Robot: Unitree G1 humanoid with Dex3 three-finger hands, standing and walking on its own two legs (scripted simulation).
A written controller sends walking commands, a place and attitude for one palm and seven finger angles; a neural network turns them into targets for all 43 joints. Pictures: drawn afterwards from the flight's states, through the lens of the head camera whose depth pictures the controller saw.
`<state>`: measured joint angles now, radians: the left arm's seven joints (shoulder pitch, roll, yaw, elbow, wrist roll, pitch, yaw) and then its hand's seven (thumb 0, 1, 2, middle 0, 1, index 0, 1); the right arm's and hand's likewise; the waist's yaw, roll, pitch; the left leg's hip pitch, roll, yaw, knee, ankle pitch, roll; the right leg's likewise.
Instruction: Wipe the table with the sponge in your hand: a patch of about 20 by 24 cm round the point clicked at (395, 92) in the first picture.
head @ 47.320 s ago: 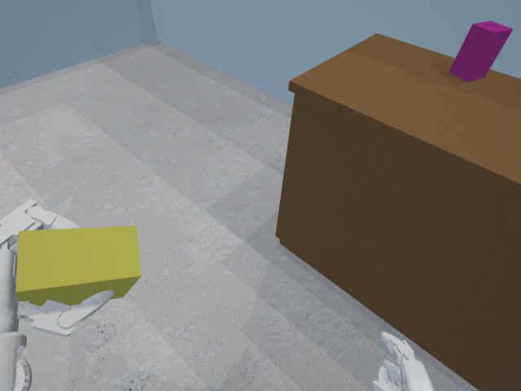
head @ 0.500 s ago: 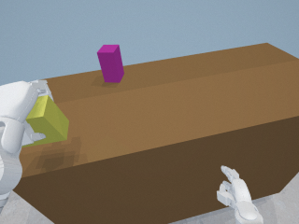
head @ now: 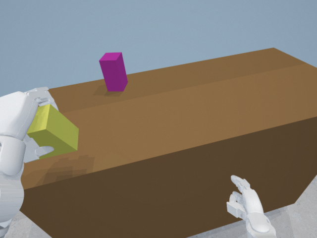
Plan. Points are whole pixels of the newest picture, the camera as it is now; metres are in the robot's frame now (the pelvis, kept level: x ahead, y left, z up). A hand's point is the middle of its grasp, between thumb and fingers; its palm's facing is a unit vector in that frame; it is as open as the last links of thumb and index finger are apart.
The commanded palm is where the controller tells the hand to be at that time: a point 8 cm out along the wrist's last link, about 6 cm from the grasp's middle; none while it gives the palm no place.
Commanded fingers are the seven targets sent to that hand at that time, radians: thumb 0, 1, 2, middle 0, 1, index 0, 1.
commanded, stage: bring the sponge back beside the body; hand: left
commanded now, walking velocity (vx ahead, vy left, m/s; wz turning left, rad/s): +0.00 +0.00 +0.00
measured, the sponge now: (44, 138) +0.21 +0.30 +0.20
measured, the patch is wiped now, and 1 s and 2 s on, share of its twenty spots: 1.00 1.00 1.00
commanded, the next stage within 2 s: step back with the hand held close in 0.38 s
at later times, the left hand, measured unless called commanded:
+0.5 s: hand (40, 133) +0.20 +0.29 +0.23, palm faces +0.36 -0.15 -0.92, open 9.8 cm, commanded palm +0.15 +0.28 +0.28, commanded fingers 0.00 0.10 1.30 -1.20 -1.60 -1.20 -1.60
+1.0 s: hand (52, 113) +0.22 +0.25 +0.27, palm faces +0.51 -0.76 -0.40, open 9.8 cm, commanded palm +0.12 +0.29 +0.28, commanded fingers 0.00 0.10 1.30 -1.20 -1.60 -1.20 -1.60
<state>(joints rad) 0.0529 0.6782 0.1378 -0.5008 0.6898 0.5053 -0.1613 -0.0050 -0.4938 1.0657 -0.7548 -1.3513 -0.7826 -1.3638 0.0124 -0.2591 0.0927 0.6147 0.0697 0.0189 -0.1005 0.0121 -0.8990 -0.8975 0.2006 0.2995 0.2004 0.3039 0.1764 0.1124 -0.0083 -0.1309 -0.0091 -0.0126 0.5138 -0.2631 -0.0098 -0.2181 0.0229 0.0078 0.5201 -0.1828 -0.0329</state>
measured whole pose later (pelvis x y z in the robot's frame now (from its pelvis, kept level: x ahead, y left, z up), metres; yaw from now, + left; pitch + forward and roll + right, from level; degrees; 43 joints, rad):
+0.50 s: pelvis -0.01 +0.00 +0.00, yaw -1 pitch -8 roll +1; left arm 0.06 0.65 0.12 -0.49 0.67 0.54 -0.15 -0.01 -0.49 1.07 -0.75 -1.35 -0.78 -1.37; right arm 0.00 -0.26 0.09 0.61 0.07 0.02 -0.11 0.01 -0.90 -0.90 0.20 0.30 0.20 0.30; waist 0.16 0.10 0.00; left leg -0.13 -0.01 0.00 0.54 -0.26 -0.01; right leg -0.23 0.02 0.02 0.55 -0.18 -0.03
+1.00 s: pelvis -0.03 +0.01 -0.01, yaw +2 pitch +1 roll -2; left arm 0.21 0.52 0.59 -0.63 -0.07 -0.15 0.15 -0.01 -0.50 1.07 -0.75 -1.36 -0.78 -1.37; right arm 0.21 -0.23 0.01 0.62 0.04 0.01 -0.04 0.01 -0.90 -0.90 0.20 0.30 0.20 0.30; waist -0.08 0.02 0.04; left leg -0.38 0.01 -0.02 0.70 -0.35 0.00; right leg -0.43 0.04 -0.03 0.58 -0.17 -0.02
